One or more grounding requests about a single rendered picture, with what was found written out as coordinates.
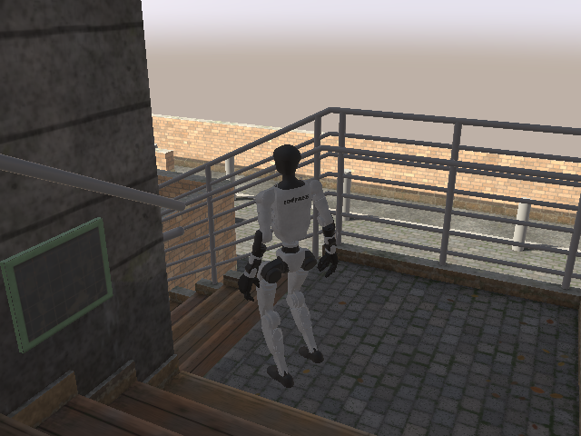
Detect stairs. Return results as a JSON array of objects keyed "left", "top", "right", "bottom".
[
  {"left": 0, "top": 371, "right": 377, "bottom": 436},
  {"left": 169, "top": 272, "right": 288, "bottom": 377}
]

